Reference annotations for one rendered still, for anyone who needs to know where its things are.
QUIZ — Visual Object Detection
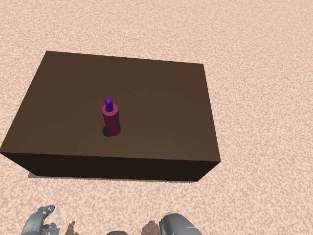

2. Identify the left robot hand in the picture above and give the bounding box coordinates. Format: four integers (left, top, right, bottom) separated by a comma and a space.
21, 205, 60, 235

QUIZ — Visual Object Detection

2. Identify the bottle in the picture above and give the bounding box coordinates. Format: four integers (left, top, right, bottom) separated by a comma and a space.
102, 98, 121, 136

